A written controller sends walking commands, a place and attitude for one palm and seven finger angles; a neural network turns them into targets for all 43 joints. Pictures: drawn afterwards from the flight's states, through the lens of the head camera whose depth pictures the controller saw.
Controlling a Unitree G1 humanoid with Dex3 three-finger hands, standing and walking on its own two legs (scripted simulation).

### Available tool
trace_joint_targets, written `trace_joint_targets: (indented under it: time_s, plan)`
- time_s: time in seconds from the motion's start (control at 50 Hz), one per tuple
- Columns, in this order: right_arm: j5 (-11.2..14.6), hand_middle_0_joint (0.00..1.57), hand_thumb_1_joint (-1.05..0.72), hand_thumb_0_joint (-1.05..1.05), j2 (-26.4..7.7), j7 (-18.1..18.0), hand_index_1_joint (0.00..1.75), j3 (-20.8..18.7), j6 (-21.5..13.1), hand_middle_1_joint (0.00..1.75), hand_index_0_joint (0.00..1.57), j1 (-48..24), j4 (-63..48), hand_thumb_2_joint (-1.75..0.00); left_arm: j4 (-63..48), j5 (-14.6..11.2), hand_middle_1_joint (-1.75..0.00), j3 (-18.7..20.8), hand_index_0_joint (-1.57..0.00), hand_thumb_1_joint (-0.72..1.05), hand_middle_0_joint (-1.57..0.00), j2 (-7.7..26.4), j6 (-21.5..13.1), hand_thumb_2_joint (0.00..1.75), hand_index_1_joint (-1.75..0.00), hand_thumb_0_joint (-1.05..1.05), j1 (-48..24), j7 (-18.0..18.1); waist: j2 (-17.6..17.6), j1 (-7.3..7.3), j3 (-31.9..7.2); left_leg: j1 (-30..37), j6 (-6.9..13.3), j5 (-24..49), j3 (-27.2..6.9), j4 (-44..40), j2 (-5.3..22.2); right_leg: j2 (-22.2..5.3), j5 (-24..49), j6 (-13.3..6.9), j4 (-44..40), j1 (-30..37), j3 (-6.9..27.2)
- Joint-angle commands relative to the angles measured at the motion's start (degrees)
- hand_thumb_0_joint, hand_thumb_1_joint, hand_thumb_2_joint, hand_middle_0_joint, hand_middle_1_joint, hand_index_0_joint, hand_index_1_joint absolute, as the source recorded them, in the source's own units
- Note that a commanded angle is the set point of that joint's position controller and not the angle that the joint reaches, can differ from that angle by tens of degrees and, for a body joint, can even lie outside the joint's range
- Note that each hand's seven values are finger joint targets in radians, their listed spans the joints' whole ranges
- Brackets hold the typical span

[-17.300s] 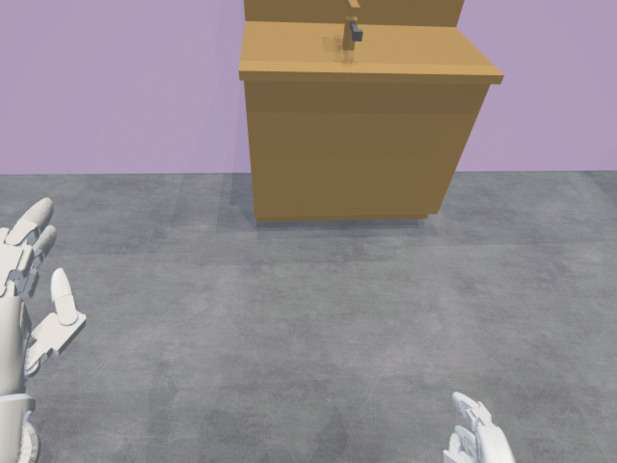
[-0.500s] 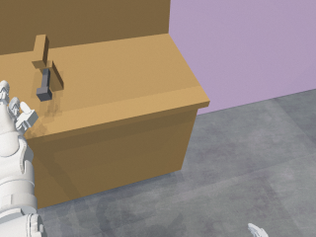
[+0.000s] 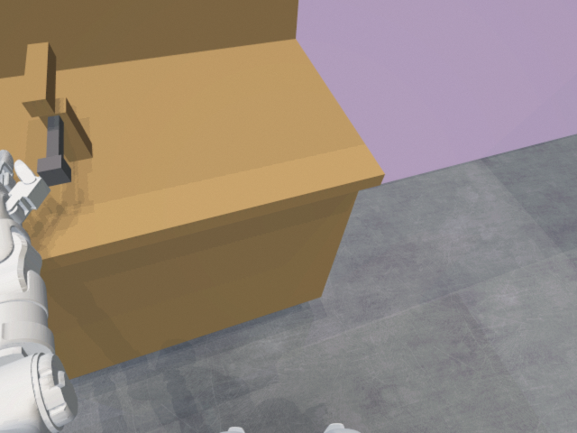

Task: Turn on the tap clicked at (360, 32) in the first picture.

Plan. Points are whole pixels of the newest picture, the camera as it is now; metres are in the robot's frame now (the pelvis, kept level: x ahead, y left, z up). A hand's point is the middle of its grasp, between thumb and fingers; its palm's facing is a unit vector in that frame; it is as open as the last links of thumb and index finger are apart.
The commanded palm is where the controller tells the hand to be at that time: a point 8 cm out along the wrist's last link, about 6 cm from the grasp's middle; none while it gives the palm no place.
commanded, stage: reach beside the lever's end, fingers flat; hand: left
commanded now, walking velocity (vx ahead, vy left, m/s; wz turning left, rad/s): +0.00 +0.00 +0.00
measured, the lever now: (54, 170) +0.43 +0.32 +0.10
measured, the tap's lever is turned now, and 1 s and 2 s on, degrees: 0 1 22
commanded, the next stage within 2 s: push the lever round in 0.68 s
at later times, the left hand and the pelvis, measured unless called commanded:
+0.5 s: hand (47, 196) +0.39 +0.32 +0.10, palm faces +0.55 -0.83 -0.07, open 7.8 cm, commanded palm +0.35 +0.36 +0.10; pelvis -0.01 -0.01 +0.00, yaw +2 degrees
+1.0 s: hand (48, 188) +0.40 +0.33 +0.09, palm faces +0.53 -0.84 -0.06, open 7.8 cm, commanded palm +0.36 +0.36 +0.10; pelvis -0.01 -0.02 +0.00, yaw +1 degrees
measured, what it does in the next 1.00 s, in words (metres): stands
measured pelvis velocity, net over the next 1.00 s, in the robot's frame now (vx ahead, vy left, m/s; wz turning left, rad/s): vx -0.01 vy -0.02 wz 0.01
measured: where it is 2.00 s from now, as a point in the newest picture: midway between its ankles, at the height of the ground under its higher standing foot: outside the picture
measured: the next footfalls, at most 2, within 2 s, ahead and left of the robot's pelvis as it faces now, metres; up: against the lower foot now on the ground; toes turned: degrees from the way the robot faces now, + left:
none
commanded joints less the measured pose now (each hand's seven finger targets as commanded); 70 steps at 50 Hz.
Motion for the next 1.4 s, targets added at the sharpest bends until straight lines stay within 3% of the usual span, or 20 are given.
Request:
trace_joint_targets:
  time_s: [0.0, 0.02, 0.08, 0.18, 0.22, 0.3, 0.34, 0.48, 0.6, 0.66, 0.74, 0.78, 0.82, 0.9, 0.98, 1.04, 1.08, 1.16, 1.28, 1.38]
  plan:
    - [0.38, 0.20, -0.90, 0.00, -9.83, -0.87, 0.30, -3.61, -1.17, 0.30, 0.20, 2.95, -5.89, -0.90, -13.12, -0.77, -0.15, 4.01, -0.15, 0.90, -0.15, 18.85, -1.65, 0.90, -0.15, 0.00, -14.51, 0.39, 6.19, 2.27, -19.22, 9.38, -2.22, 30.49, -1.45, -7.06, 1.30, 0.05, 16.41, -1.18, -1.76, 14.12, -0.46]
    - [0.41, 0.20, -0.90, 0.00, -9.56, -0.71, 0.30, -3.61, -1.14, 0.30, 0.20, 2.57, -6.40, -0.90, -15.84, -0.70, -0.15, 2.38, -0.15, 0.90, -0.15, 16.89, -1.38, 0.90, -0.15, 0.00, -15.04, 0.63, 7.11, 1.98, -19.36, 10.55, -2.31, 31.46, -1.34, -7.20, 1.31, 0.08, 16.64, -1.11, -2.02, 14.01, -0.53]
    - [0.25, 0.20, -0.90, 0.00, -9.44, -0.55, 0.30, -3.67, -1.08, 0.30, 0.20, 2.07, -6.84, -0.90, -21.10, 0.15, -0.15, 3.37, -0.15, 0.90, -0.15, 17.80, -1.46, 0.90, -0.15, 0.00, -14.07, 2.07, 9.68, 2.48, -20.17, 13.36, -3.04, 35.69, -1.77, -6.88, 1.70, 0.37, 16.59, -1.29, -1.82, 13.29, -0.57]
    - [0.21, 0.20, -0.90, 0.00, -8.77, -0.53, 0.30, -3.76, -1.66, 0.30, 0.20, 0.78, -6.34, -0.90, -25.19, 0.20, -0.15, -1.32, -0.15, 0.90, -0.15, 11.97, -2.36, 0.90, -0.15, 0.00, -16.20, 2.70, 9.98, 0.72, -18.36, 16.09, -3.86, 34.65, -2.64, -7.05, 2.35, 0.63, 13.35, -1.35, -2.05, 10.17, -1.03]
    - [0.28, 0.20, -0.90, 0.00, -8.73, -0.76, 0.30, -3.71, -1.86, 0.30, 0.20, 0.26, -6.06, -0.90, -24.55, 0.00, -0.15, -2.07, -0.15, 0.90, -0.15, 11.19, -1.61, 0.90, -0.15, 0.00, -15.40, 2.50, 10.38, 0.94, -17.74, 15.80, -4.01, 31.69, -2.80, -7.78, 2.11, 0.47, 11.96, -1.49, -2.52, 10.23, -1.02]
    - [0.70, 0.20, -0.90, 0.00, -8.60, -1.69, 0.30, -3.19, -2.13, 0.30, 0.20, -0.78, -5.71, -0.90, -19.92, -0.08, -0.15, -4.74, -0.15, 0.90, -0.15, 8.84, 1.38, 0.90, -0.15, 0.00, -17.97, 2.17, 5.39, -0.28, -13.41, 11.21, -2.89, 22.14, -2.62, -9.25, 1.43, -0.18, 10.05, -1.45, -3.75, 10.75, -1.11]
    - [0.73, 0.20, -0.90, 0.00, -8.74, -2.04, 0.30, -2.81, -2.19, 0.30, 0.20, -1.19, -5.67, -0.90, -17.21, 0.27, -0.15, -3.34, -0.15, 0.90, -0.15, 10.98, 2.23, 0.90, -0.15, 0.00, -19.51, 2.62, 3.66, -0.31, -12.18, 8.67, -2.17, 16.64, -2.37, -9.94, 0.90, -0.53, 8.71, -1.49, -4.29, 11.49, -0.96]
    - [-0.46, 0.20, -0.90, 0.00, -8.28, -1.85, 0.30, -2.29, -2.48, 0.30, 0.20, -1.18, -5.65, -0.90, -16.73, 2.67, -0.15, 1.29, -0.15, 0.90, -0.15, 17.84, -2.72, 0.90, -0.15, 0.00, -23.18, 4.86, 6.80, 1.20, -17.84, 7.56, -1.27, 18.06, -1.10, -7.76, 0.12, -0.82, 11.97, -1.51, -2.59, 14.53, 0.37]
    - [0.01, 0.20, -0.90, 0.00, -8.61, -1.93, 0.30, -1.99, -2.01, 0.30, 0.20, -0.89, -5.69, -0.90, -9.77, 1.78, -0.15, 0.46, -0.15, 0.90, -0.15, 18.05, -2.53, 0.90, -0.15, 0.00, -21.80, 1.92, 5.02, 0.19, -16.40, 3.09, 0.21, 14.47, 0.47, -7.40, -0.16, -1.40, 12.87, -0.78, -3.42, 16.84, 1.65]
    - [0.34, 0.20, -0.90, 0.00, -9.35, -2.31, 0.30, -2.14, -1.71, 0.30, 0.20, 0.20, -5.44, -0.90, -6.75, 0.95, -0.15, 3.06, -0.15, 0.90, -0.15, 22.14, -1.61, 0.90, -0.15, 0.00, -23.28, 0.25, 2.84, 0.13, -16.28, 0.73, 0.63, 12.59, 0.51, -7.30, -0.19, -1.67, 12.03, -0.39, -3.95, 18.00, 2.40]
    - [0.24, 0.20, -0.90, 0.00, -9.28, -2.19, 0.30, -2.34, -1.61, 0.30, 0.20, 1.39, -4.94, -0.90, -7.02, 1.00, -0.15, 2.88, -0.15, 0.90, -0.15, 22.63, -3.49, 0.90, -0.15, 0.00, -25.17, -0.44, 4.44, -0.37, -18.31, 1.44, 0.73, 14.34, 0.70, -6.25, -0.17, -1.50, 14.15, -0.27, -3.21, 18.01, 2.92]
    - [0.05, 0.20, -0.90, 0.00, -9.49, -1.90, 0.30, -2.64, -1.38, 0.30, 0.20, 1.92, -4.86, -0.90, -8.09, 1.24, -0.15, 5.34, -0.15, 0.90, -0.15, 25.03, -5.10, 0.90, -0.15, 0.00, -23.34, -0.39, 6.04, 0.60, -20.23, 1.95, 0.69, 16.00, 0.54, -5.54, -0.21, -1.26, 15.41, -0.56, -2.19, 18.63, 3.05]
    - [0.20, 0.20, -0.90, 0.00, -9.20, -1.60, 0.30, -2.66, -1.38, 0.30, 0.20, 1.79, -5.15, -0.90, -8.25, 0.79, -0.15, 2.23, -0.15, 0.90, -0.15, 20.93, -5.65, 0.90, -0.15, 0.00, -22.34, -0.82, 6.88, 0.26, -19.36, 2.65, 0.57, 16.14, 0.71, -5.59, -0.19, -1.16, 15.40, -0.65, -2.28, 17.44, 2.71]
    - [0.62, 0.20, -0.90, 0.00, -9.69, -1.79, 0.30, -2.88, -1.09, 0.30, 0.20, 2.01, -4.86, -0.90, -7.03, -0.07, -0.15, 0.29, -0.15, 0.90, -0.15, 18.76, -4.34, 0.90, -0.15, 0.00, -23.32, -1.41, 4.71, -0.89, -16.84, 2.03, 0.78, 13.09, 0.26, -6.32, 0.05, -1.14, 12.08, -0.55, -3.25, 15.39, 2.32]
    - [0.52, 0.20, -0.90, 0.00, -9.78, -1.99, 0.30, -2.91, -0.95, 0.30, 0.20, 2.23, -5.27, -0.90, -9.36, -0.04, -0.15, 1.90, -0.15, 0.90, -0.15, 20.27, -3.38, 0.90, -0.15, 0.00, -23.56, -0.10, 5.80, 0.08, -18.56, 3.39, 0.62, 14.80, 0.02, -6.77, 0.05, -1.02, 12.67, -0.72, -3.05, 15.95, 1.91]
    - [0.13, 0.20, -0.90, 0.00, -9.38, -1.67, 0.30, -2.73, -1.16, 0.30, 0.20, 2.23, -5.06, -0.90, -10.66, 1.33, -0.15, 0.02, -0.15, 0.90, -0.15, 18.23, -3.77, 0.90, -0.15, 0.00, -25.19, 1.79, 6.22, -0.81, -17.83, 4.87, 0.31, 16.21, -0.28, -6.88, 0.29, -0.80, 12.91, -0.78, -2.81, 13.99, 1.24]
    - [-0.04, 0.20, -0.90, 0.00, -9.53, -1.54, 0.30, -2.87, -1.05, 0.30, 0.20, 2.33, -5.09, -0.90, -11.19, 2.20, -0.15, 1.93, -0.15, 0.90, -0.15, 20.21, -4.07, 0.90, -0.15, 0.00, -23.42, 2.87, 7.19, -0.15, -18.32, 5.29, 0.17, 17.34, -0.31, -6.65, 0.38, -0.65, 13.15, -1.04, -2.55, 14.07, 1.17]
    - [0.03, 0.20, -0.90, 0.00, -8.84, -1.06, 0.30, -3.02, -1.38, 0.30, 0.20, 1.63, -5.56, -0.90, -15.91, 1.66, -0.15, -3.15, -0.15, 0.90, -0.15, 13.13, -4.48, 0.90, -0.15, 0.00, -22.85, 3.39, 10.50, -0.22, -20.26, 11.11, -1.28, 22.63, -0.99, -6.88, 0.88, -0.29, 14.32, -1.43, -2.45, 12.36, 0.27]
    - [0.13, 0.20, -0.90, 0.00, -9.02, -1.45, 0.30, -2.76, -1.36, 0.30, 0.20, 0.77, -5.27, -0.90, -14.08, 1.39, -0.15, -3.57, -0.15, 0.90, -0.15, 11.83, -2.19, 0.90, -0.15, 0.00, -24.00, 4.53, 4.81, -0.99, -16.28, 8.43, -1.09, 19.46, -1.59, -7.92, 0.91, -0.52, 12.56, -1.32, -3.07, 12.21, -0.31]
    - [-0.25, 0.20, -0.90, 0.00, -8.34, -1.03, 0.30, -3.03, -1.64, 0.30, 0.20, 0.94, -5.24, -0.90, -17.93, 2.92, -0.15, -6.24, -0.15, 0.90, -0.15, 8.72, -2.44, 0.90, -0.15, 0.00, -25.72, 6.39, 8.92, -0.47, -19.85, 13.79, -2.88, 26.85, -2.46, -7.31, 1.26, -0.53, 13.64, -1.56, -2.32, 10.76, -0.78]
